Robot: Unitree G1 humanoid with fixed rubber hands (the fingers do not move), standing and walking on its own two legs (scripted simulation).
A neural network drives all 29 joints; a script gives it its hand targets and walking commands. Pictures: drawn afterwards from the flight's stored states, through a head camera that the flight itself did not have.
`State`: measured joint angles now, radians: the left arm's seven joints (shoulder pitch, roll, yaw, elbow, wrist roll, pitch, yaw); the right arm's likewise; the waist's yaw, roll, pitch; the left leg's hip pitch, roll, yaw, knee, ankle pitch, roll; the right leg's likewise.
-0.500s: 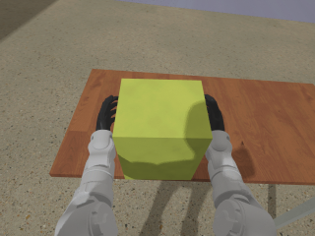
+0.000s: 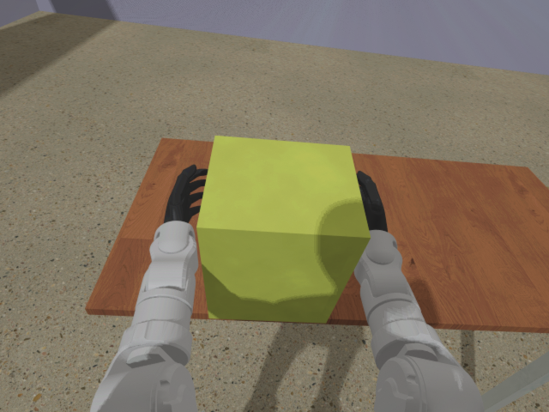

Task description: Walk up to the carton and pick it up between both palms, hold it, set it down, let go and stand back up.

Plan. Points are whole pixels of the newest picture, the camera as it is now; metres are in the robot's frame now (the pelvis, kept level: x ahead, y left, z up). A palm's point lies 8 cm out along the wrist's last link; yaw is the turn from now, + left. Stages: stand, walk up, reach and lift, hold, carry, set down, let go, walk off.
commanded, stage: reach and lift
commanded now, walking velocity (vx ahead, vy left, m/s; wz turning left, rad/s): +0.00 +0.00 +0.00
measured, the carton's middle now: (275, 237) +0.38 -0.02 +0.09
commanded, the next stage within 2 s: hold in 1.94 s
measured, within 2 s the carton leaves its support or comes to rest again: neither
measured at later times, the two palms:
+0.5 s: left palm (165, 207) +0.38 +0.14 +0.15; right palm (371, 219) +0.36 -0.15 +0.15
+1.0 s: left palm (155, 188) +0.36 +0.14 +0.20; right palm (380, 203) +0.35 -0.15 +0.19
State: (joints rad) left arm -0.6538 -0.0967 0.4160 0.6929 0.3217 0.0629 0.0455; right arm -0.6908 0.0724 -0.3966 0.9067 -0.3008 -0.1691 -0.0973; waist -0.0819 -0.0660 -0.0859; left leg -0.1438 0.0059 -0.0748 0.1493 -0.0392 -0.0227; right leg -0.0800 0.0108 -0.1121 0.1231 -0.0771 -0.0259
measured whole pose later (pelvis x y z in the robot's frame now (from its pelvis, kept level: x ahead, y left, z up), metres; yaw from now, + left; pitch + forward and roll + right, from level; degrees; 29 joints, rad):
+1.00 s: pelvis -0.02 +0.01 +0.00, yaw -1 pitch -6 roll -1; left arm -0.67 -0.02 0.22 0.08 0.28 0.79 0.04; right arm -0.70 -0.03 -0.07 0.43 0.15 0.40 -0.20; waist -0.12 -0.08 0.04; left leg -0.08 0.01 -0.05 0.30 -0.11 0.00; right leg 0.02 0.01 -0.09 0.18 -0.10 -0.01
